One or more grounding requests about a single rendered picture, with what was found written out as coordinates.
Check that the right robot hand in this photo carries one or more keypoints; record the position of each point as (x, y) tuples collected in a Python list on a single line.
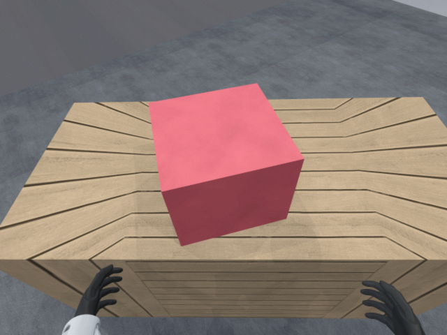
[(399, 317)]

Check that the pedestal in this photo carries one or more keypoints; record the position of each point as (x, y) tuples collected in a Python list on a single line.
[(370, 204)]

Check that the left robot forearm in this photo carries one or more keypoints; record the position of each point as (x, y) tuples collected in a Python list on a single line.
[(83, 325)]

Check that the carton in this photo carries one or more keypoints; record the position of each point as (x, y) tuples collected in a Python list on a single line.
[(226, 162)]

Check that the left robot hand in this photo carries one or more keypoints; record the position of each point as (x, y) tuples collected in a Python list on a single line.
[(90, 302)]

